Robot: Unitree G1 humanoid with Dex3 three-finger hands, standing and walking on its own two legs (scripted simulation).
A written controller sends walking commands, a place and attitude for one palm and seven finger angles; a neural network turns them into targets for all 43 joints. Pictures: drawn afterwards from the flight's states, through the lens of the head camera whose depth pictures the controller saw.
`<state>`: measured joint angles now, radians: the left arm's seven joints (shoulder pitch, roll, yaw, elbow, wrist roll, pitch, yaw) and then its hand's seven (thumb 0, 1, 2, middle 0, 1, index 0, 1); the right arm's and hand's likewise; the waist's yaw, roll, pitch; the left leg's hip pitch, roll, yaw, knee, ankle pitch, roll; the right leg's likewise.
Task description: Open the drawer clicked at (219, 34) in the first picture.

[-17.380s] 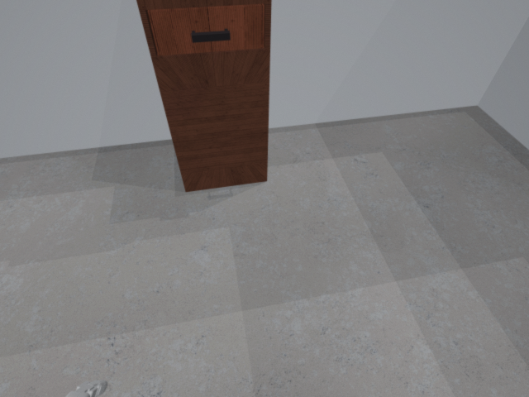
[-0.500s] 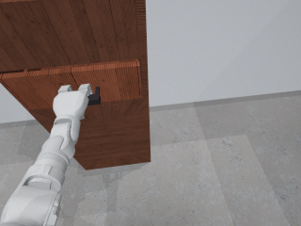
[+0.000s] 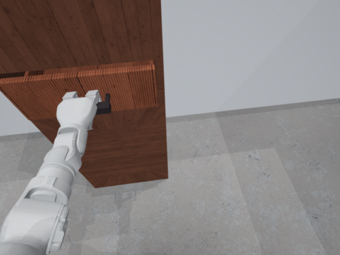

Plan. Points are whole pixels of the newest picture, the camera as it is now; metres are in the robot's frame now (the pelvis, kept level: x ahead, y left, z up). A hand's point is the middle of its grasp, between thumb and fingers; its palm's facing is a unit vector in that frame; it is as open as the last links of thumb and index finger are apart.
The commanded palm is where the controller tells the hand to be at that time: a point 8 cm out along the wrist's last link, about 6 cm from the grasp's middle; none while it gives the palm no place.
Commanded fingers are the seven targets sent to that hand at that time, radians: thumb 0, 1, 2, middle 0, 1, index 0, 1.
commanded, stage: pull the drawer open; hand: left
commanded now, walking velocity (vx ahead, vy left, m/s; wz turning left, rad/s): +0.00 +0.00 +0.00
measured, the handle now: (85, 104) +0.50 +0.21 +0.05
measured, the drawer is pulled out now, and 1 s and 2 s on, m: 0.03 0.25 0.30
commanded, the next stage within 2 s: open the thumb to release the handle in 1.68 s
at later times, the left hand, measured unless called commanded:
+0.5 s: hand (83, 163) +0.33 +0.20 +0.02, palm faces +0.01 -0.10 -1.00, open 5.6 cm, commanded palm +0.29 +0.21 +0.08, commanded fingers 0.00 0.90 0.90 -0.40 -1.35 -0.40 -1.35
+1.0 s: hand (78, 209) +0.23 +0.18 +0.03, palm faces -0.01 -0.13 -0.99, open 5.7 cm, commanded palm +0.18 +0.20 +0.08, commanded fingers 0.00 0.90 0.90 -0.40 -1.35 -0.40 -1.35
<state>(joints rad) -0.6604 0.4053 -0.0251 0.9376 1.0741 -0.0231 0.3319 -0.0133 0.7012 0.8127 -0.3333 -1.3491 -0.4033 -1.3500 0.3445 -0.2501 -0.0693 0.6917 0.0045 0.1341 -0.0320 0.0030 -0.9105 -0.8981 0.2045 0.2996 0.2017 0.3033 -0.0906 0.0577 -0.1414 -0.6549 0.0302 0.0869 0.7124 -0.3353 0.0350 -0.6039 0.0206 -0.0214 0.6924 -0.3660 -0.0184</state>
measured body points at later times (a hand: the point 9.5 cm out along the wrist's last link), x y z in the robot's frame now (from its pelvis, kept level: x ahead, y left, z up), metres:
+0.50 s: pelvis +0.01 +0.00 +0.01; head +0.04 -0.03 +0.46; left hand +0.33 +0.20 +0.08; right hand +0.19 -0.24 -0.10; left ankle +0.00 +0.10 -0.71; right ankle -0.03 -0.11 -0.71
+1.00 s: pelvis +0.01 -0.03 +0.01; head +0.03 -0.06 +0.46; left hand +0.22 +0.19 +0.08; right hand +0.21 -0.24 -0.10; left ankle +0.00 +0.10 -0.71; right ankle -0.03 -0.11 -0.71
